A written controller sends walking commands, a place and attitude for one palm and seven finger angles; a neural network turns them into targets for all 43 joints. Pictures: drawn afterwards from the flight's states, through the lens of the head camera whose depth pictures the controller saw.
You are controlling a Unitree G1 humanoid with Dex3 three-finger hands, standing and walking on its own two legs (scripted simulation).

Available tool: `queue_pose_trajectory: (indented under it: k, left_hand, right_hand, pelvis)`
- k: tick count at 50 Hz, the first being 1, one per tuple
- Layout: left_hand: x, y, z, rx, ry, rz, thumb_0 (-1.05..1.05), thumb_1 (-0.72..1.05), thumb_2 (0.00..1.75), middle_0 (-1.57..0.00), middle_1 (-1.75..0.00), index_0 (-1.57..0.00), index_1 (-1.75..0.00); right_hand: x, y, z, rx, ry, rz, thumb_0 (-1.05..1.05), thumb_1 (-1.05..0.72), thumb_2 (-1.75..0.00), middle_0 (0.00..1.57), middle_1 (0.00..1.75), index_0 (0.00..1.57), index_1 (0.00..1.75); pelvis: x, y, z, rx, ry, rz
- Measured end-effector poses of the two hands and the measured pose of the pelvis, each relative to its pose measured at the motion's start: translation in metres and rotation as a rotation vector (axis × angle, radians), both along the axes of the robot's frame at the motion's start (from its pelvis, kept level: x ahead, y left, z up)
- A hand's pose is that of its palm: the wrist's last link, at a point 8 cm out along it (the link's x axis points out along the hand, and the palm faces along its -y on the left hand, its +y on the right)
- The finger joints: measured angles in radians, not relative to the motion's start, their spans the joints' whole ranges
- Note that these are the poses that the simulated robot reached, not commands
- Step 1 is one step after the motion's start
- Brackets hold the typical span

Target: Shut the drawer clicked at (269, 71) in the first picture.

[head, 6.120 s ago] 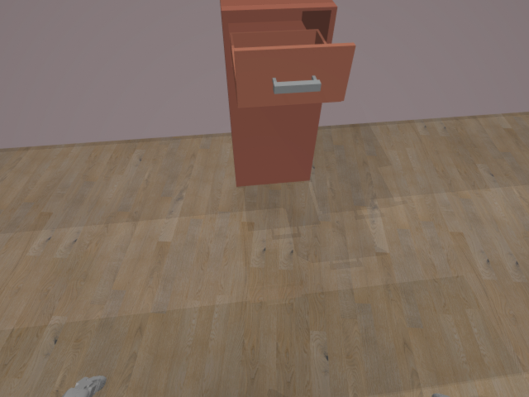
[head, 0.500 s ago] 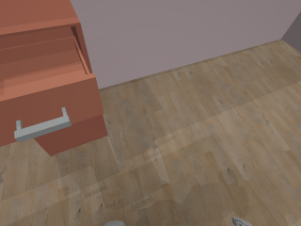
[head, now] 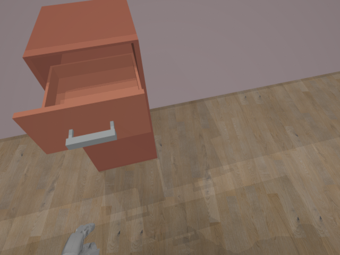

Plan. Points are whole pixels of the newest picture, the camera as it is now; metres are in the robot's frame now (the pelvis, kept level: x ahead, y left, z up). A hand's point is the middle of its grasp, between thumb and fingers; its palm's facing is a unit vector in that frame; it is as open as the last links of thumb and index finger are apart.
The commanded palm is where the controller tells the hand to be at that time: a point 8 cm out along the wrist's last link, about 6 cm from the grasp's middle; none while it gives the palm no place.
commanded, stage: turn to face it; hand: left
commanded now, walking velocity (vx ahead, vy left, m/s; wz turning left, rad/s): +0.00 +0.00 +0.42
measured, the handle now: (92, 133) +0.44 +0.25 -0.01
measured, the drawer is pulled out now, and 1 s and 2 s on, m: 0.29 0.29 0.29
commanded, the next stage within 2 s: take the last steps up to it in 0.24 s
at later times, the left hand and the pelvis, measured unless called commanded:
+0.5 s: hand out of the picture -0.09 +0.25 -0.18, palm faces +0.26 -0.94 -0.22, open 7.4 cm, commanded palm none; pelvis -0.03 +0.05 +0.00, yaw +11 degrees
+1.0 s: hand out of the picture +0.12 +0.21 -0.15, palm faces +0.11 -0.98 -0.18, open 7.4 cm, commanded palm none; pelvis +0.06 +0.01 +0.01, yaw +10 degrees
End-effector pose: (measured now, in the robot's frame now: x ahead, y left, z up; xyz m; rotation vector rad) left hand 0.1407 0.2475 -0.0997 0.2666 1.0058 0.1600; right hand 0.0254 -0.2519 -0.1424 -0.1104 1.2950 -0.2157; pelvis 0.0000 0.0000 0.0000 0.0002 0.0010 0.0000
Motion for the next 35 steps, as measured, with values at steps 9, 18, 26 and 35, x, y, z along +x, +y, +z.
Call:
queue_pose_trajectory:
  k: [9,18,26,35]
  left_hand:
    - [-0.079,-0.007,0.003,-0.007,0.073,0.138,0.01,0.91,0.9,-0.2,-0.3,-0.2,-0.3]
    - [-0.181,0.016,-0.027,-0.074,0.232,0.293,0.01,0.91,0.9,-0.2,-0.3,-0.2,-0.3]
    - [-0.246,0.046,-0.048,-0.133,0.392,0.36,0.01,0.91,0.9,-0.2,-0.3,-0.2,-0.29]
    - [-0.217,0.053,-0.037,-0.165,0.352,0.335,0.01,0.91,0.9,-0.2,-0.3,-0.19,-0.29]
  right_hand:
    - [0.016,-0.016,0.005,0.002,0.015,0.107,0.0,-0.91,-0.89,0.2,0.3,0.2,0.3]
    - [0.063,0.02,0.019,-0.049,-0.037,0.261,0.0,-0.91,-0.9,0.19,0.3,0.2,0.3]
    - [0.077,0.083,0.039,-0.063,-0.156,0.339,0.0,-0.91,-0.89,0.2,0.3,0.2,0.3]
    - [0.021,0.088,0.038,-0.057,-0.03,0.254,-0.01,-0.94,-0.89,0.2,0.3,0.21,0.3]
  pelvis:
    - [-0.009,-0.009,0.009,0.021,-0.036,0.119]
    - [-0.025,0.016,0.005,0.018,-0.03,0.187]
    - [-0.029,0.048,0.006,-0.019,-0.042,0.193]
    - [-0.013,0.062,0.019,-0.016,-0.043,0.201]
